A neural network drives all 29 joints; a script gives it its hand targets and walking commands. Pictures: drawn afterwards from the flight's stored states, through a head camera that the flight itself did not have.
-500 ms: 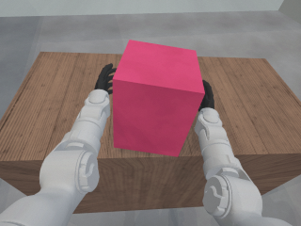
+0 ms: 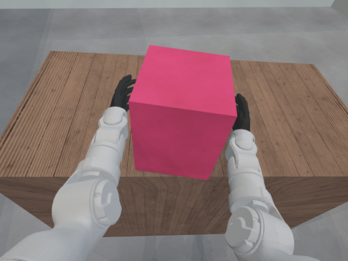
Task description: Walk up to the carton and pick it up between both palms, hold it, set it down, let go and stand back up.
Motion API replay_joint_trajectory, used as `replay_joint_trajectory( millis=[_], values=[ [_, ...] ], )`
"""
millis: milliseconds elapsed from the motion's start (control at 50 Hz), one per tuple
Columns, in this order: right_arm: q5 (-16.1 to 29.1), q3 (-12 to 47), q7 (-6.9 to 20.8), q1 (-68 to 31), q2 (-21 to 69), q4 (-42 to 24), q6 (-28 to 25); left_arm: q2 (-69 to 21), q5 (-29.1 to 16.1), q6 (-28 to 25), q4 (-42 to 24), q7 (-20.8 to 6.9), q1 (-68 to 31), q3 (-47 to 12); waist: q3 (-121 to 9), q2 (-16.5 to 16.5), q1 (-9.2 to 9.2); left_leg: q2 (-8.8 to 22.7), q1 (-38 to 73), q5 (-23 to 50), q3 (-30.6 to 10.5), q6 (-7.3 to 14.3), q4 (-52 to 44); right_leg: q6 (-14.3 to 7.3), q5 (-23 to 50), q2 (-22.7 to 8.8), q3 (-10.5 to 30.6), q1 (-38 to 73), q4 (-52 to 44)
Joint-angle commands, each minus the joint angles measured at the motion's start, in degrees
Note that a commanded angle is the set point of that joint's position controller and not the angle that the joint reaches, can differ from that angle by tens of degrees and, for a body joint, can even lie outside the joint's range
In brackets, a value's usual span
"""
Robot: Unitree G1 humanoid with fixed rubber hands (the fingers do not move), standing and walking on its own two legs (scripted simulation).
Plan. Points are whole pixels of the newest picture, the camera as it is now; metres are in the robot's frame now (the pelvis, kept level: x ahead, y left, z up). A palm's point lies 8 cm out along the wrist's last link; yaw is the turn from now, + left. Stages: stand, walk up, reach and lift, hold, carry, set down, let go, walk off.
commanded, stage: set down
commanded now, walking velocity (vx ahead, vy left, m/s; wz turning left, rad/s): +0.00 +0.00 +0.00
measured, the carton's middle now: (180, 115) +0.45 -0.03 +0.07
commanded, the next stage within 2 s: none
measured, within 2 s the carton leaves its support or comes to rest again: neither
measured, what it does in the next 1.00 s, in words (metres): stands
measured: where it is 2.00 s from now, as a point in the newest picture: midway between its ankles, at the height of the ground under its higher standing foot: outside the picture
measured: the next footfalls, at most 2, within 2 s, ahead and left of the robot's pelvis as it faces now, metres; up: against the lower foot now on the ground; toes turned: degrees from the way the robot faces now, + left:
none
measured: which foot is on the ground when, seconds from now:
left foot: down 0.00-1.00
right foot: down 0.00-1.00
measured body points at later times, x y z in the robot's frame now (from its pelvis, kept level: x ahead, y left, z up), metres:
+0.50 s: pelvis +0.00 +0.00 +0.00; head +0.04 +0.02 +0.45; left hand +0.45 +0.12 +0.09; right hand +0.40 -0.17 +0.09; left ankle -0.01 +0.11 -0.75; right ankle +0.00 -0.12 -0.75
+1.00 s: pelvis +0.00 +0.00 +0.00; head +0.05 +0.02 +0.45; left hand +0.46 +0.12 +0.09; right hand +0.41 -0.17 +0.08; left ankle -0.01 +0.11 -0.75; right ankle +0.00 -0.12 -0.75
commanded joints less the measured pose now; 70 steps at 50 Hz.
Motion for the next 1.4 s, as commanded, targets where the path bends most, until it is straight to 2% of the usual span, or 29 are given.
replay_joint_trajectory(
  millis=[0, 200, 260, 360, 580, 680, 700, 720, 760, 840, 900, 1000, 1040, 1140, 1200, 1260, 1300, 1320, 1380],
  values=[
    [-1.9, 17.2, 9.1, -41.0, 24.9, -5.1, -4.8, -28.7, 1.7, -0.4, -1.3, -7.9, -32.7, -11.4, -35.2, 4.2, -0.69, 0.7, 12.0, 19.8, 7.1, -5.0, -0.5, 2.1, 21.9, -0.2, -7.4, 14.4, 3.0],
    [-4.5, 15.3, 9.5, -37.3, 24.7, -4.4, -5.2, -27.0, 4.0, -0.7, -0.8, -8.4, -30.3, -9.1, -31.1, 3.1, 0.38, 0.7, 11.2, 16.2, 7.9, -3.9, -2.0, 2.6, 18.6, -0.5, -7.8, 14.2, 2.4],
    [-5.1, 14.5, 9.6, -36.1, 24.5, -4.2, -5.2, -26.5, 4.3, -0.8, -1.1, -8.6, -29.8, -8.8, -30.1, 3.3, 0.01, 0.7, 11.0, 14.8, 7.9, -3.8, -2.4, 2.7, 18.1, -0.6, -7.9, 14.2, 2.4],
    [-5.7, 13.8, 9.6, -34.9, 23.5, -4.3, -5.3, -25.3, 4.7, -1.3, -1.3, -8.4, -29.2, -8.1, -29.1, 3.0, 0.49, 0.7, 11.2, 14.1, 8.2, -3.5, -2.6, 2.8, 16.9, -0.6, -8.0, 13.6, 2.2],
    [-5.4, 12.3, 9.1, -31.1, 19.7, -3.3, -4.4, -19.7, 5.0, -2.2, -1.8, -7.7, -28.1, -6.4, -27.0, 3.0, 0.92, 0.6, 11.2, 12.5, 8.7, -3.1, -3.0, 3.3, 16.2, -0.7, -7.7, 13.1, 2.4],
    [-4.5, 12.0, 8.7, -30.2, 17.0, -2.2, -4.8, -17.6, 4.4, -3.3, -1.5, -6.7, -27.9, -7.1, -27.8, 4.5, 0.72, 0.9, 12.9, 16.2, 8.6, -3.8, -1.5, 2.7, 17.1, -0.3, -7.7, 11.3, 2.7],
    [-4.5, 12.0, 8.6, -30.3, 17.0, -2.0, -4.8, -17.5, 4.5, -3.4, -1.1, -6.6, -27.9, -6.9, -27.6, 4.3, 0.93, 1.0, 13.0, 16.3, 8.5, -3.8, -1.4, 2.7, 16.7, -0.3, -7.7, 10.9, 2.6],
    [-5.3, 11.7, 8.7, -30.2, 19.5, -1.2, -4.6, -19.8, 5.1, -3.3, -0.8, -7.0, -27.8, -7.0, -25.8, 4.0, 0.38, 1.1, 13.2, 15.9, 8.3, -3.7, -1.6, 2.8, 15.9, -0.4, -7.9, 10.4, 2.1],
    [-4.3, 11.7, 8.6, -29.3, 15.6, -1.6, -4.9, -17.3, 4.5, -3.3, -0.8, -6.6, -26.7, -7.1, -27.7, 4.7, 0.61, 1.1, 14.5, 18.3, 8.3, -4.2, -0.8, 2.4, 17.3, 0.1, -7.8, 10.1, 2.4],
    [-4.9, 11.6, 8.7, -29.0, 18.3, -1.0, -4.9, -19.1, 5.4, -3.5, -0.9, -6.7, -26.8, -6.9, -26.4, 4.3, 0.66, 1.0, 14.2, 18.5, 8.4, -4.0, -0.8, 2.6, 16.6, -0.1, -7.9, 10.1, 2.0],
    [-3.4, 11.8, 8.3, -28.1, 13.9, -1.0, -4.8, -15.0, 4.7, -3.6, -1.2, -6.0, -26.1, -6.5, -27.3, 4.2, 0.9, 0.9, 13.8, 18.7, 8.6, -3.9, -0.7, 2.6, 18.0, 0.0, -7.6, 10.8, 2.6],
    [-3.1, 11.6, 7.6, -27.1, 13.8, 0.3, -5.2, -14.4, 4.9, -4.3, -1.4, -5.1, -26.1, -6.4, -26.6, 3.7, 0.9, 1.1, 14.0, 19.3, 8.5, -3.7, -0.3, 2.6, 17.1, 0.0, -7.5, 9.7, 2.4],
    [-1.9, 11.9, 7.1, -26.8, 10.6, 0.3, -5.5, -11.5, 4.3, -4.5, -1.1, -4.4, -25.7, -6.4, -28.0, 4.1, 1.17, 1.0, 13.6, 20.0, 8.7, -3.9, 0.1, 2.4, 18.4, 0.1, -7.1, 10.2, 2.8],
    [2.4, 12.1, 3.9, -24.9, 2.2, 3.6, -6.5, -1.7, 1.5, -6.4, -0.8, -1.0, -26.1, -6.8, -29.2, 4.4, 1.27, 1.2, 11.0, 20.8, 8.3, -3.7, 1.7, 2.2, 19.0, 0.1, -6.1, 9.1, 4.0],
    [10.5, 16.2, 0.8, -26.6, -8.4, 6.4, -7.1, 9.2, -5.5, -8.1, 0.6, 2.4, -28.7, -10.5, -36.0, 5.5, 1.28, 1.4, 6.8, 22.3, 7.8, -3.9, 4.5, 1.1, 22.9, 0.3, -4.4, 8.4, 6.3],
    [19.3, 22.5, -1.7, -31.4, -14.5, 7.0, -7.9, 14.9, -13.7, -9.8, 1.8, 4.7, -33.0, -15.6, -48.0, 6.7, 1.25, 1.7, 3.7, 29.2, 6.6, -4.5, 9.7, 0.6, 32.1, 0.6, -3.2, 6.5, 10.0],
    [23.0, 24.8, -2.9, -33.9, -17.5, 6.4, -8.6, 16.9, -17.8, -11.2, 3.8, 5.2, -34.8, -18.5, -53.8, 6.6, 0.9, 1.8, 2.9, 31.9, 5.8, -5.0, 12.3, 0.6, 35.7, 0.7, -3.1, 5.2, 12.1],
    [24.3, 25.4, -3.3, -34.7, -18.3, 7.7, -8.8, 17.4, -19.2, -11.7, 6.4, 5.2, -35.8, -19.8, -53.7, 6.7, 0.45, 2.0, 3.1, 32.1, 5.3, -5.3, 13.1, 0.6, 34.8, 0.7, -3.2, 3.4, 12.5],
    [28.2, 27.7, -3.7, -36.0, -22.4, 7.8, -9.3, 18.4, -23.1, -12.5, 5.4, 5.2, -36.9, -23.4, -59.3, 8.1, -0.17, 2.7, 9.2, 39.9, 3.8, -6.7, 16.7, 0.3, 34.8, 1.6, -4.2, -3.2, 13.1]
  ],
)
